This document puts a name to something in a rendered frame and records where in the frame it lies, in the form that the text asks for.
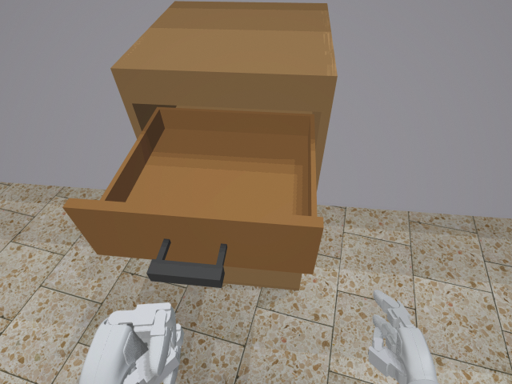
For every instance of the cabinet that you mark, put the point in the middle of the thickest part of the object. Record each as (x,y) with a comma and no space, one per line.
(248,56)

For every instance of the left robot hand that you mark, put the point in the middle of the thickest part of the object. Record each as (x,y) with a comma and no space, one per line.
(146,337)

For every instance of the handle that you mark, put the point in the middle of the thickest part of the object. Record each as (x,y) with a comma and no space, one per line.
(187,273)

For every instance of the right robot hand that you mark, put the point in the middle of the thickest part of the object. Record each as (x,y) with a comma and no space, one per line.
(407,357)

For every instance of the drawer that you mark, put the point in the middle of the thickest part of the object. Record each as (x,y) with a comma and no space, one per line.
(202,178)

